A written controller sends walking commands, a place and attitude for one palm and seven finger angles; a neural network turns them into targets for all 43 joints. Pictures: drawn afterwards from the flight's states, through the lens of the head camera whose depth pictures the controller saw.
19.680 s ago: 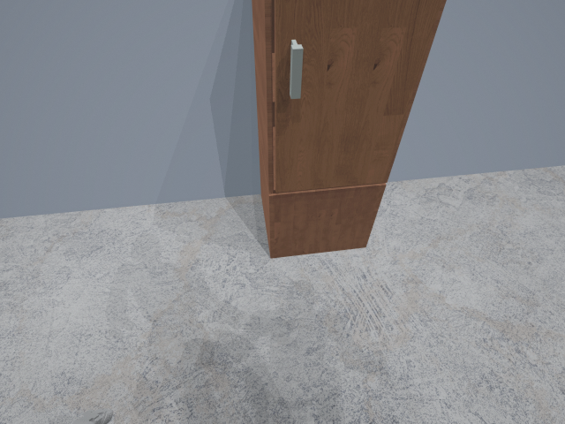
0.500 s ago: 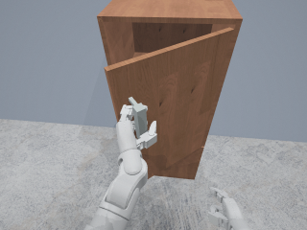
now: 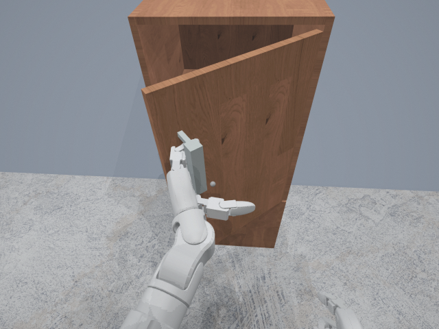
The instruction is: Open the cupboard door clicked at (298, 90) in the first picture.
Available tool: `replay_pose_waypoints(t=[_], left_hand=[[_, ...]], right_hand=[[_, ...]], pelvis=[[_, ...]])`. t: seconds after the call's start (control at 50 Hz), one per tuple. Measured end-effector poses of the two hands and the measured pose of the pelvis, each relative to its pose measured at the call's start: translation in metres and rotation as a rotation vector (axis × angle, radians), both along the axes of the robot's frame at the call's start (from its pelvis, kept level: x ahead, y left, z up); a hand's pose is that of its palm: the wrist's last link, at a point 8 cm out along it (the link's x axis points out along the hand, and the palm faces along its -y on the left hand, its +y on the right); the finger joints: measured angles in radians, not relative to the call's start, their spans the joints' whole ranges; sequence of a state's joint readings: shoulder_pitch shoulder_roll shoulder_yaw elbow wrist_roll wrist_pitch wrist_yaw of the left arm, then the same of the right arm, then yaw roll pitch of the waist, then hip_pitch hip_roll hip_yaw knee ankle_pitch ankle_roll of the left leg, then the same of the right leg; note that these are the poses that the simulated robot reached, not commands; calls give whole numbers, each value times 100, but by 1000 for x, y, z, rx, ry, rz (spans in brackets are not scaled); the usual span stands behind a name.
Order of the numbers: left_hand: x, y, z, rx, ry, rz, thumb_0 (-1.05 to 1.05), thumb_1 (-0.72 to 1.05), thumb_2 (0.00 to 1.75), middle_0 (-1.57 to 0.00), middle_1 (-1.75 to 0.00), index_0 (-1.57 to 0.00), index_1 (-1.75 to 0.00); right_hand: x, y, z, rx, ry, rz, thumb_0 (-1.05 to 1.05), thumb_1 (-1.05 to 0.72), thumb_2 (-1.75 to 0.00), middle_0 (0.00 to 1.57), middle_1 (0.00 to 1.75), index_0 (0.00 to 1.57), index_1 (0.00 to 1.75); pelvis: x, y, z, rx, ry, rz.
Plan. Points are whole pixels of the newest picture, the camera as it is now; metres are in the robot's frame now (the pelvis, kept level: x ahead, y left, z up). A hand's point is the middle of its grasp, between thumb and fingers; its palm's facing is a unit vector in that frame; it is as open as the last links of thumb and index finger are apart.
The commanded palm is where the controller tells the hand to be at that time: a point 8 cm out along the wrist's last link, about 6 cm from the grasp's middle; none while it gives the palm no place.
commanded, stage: open thumb and fingers to let go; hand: left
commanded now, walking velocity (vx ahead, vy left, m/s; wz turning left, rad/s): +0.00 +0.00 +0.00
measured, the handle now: (190, 162) +0.39 +0.08 +0.11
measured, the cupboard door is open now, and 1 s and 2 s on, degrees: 39 43 43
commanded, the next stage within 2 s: slide the hand sideways off the handle in 0.08 s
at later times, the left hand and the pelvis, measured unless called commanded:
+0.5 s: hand (211, 202) +0.30 +0.03 +0.11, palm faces -0.13 -0.99 -0.01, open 16.2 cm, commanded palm +0.28 +0.07 +0.11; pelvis -0.02 +0.02 +0.00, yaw +0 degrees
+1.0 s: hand (193, 217) +0.27 +0.06 +0.11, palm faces -0.11 -0.99 +0.01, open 16.1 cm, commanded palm +0.24 +0.13 +0.11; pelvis +0.00 +0.01 +0.01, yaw -3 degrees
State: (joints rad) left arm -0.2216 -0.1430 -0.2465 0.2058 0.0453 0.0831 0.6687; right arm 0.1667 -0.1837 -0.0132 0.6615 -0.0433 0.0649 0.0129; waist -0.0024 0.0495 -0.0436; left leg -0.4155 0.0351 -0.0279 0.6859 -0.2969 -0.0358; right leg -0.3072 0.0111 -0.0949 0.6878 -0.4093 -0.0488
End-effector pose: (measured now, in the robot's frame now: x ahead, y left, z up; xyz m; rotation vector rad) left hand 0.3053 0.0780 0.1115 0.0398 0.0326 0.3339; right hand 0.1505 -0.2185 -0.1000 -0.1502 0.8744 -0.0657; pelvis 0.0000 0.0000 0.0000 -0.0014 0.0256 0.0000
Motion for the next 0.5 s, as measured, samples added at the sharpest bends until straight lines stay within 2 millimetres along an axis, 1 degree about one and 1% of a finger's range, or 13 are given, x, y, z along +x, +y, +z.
replay_pose_waypoints(t=[0.12,0.22,0.26,0.32,0.36,0.42,0.5], left_hand=[[-1,2,0,-4,1,-3,-1,-50,30,-32,-69,-30,-76],[-2,5,-1,6,-4,-18,-1,-50,30,-37,-62,-33,-70],[-4,9,-3,27,-27,-111,-1,-50,30,-36,-58,-29,-65],[-9,16,-5,48,-61,-315,-1,-50,30,-30,-49,-20,-55],[-11,18,-5,41,-66,-421,-1,-50,30,-26,-44,-16,-48],[-13,17,-5,0,-59,-478,-1,-50,30,-22,-39,-14,-41],[-16,13,-5,-30,-56,-463,-1,-50,30,-19,-36,-16,-38]], right_hand=[[12,14,3,11,-32,46,1,-91,-90,20,30,20,30],[16,24,5,21,-43,69,1,-91,-90,20,30,20,30],[13,26,6,25,-40,69,1,-91,-90,20,30,20,30],[6,25,6,20,-48,55,1,-91,-90,20,30,20,30],[0,24,6,18,-58,38,1,-91,-90,20,30,20,30],[-10,23,6,16,-68,15,1,-91,-90,20,30,20,30],[-21,22,7,15,-70,0,1,-91,-90,20,30,20,30]], pelvis=[[-5,2,-1,-4,1,10],[-9,5,-2,-3,4,14],[-11,5,-2,2,4,17],[-13,8,-2,2,-5,20],[-15,11,-2,-2,-13,20],[-17,15,-1,-5,-21,12],[-19,19,0,-2,-26,-3]])
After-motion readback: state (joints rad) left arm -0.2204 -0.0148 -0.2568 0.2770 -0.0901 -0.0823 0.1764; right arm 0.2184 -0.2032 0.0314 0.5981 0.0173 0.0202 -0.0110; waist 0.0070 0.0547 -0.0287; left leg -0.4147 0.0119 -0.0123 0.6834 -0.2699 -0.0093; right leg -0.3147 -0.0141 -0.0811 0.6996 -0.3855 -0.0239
